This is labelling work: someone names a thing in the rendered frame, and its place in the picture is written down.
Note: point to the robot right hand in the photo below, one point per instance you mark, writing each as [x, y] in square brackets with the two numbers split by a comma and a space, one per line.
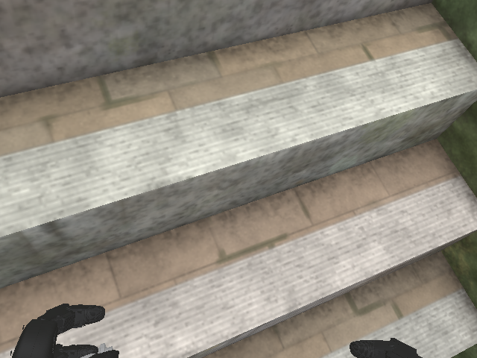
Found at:
[382, 349]

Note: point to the robot left thigh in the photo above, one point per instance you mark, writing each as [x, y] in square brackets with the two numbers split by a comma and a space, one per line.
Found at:
[101, 349]

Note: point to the robot left hand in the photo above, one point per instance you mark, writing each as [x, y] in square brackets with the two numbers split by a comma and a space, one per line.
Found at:
[38, 339]

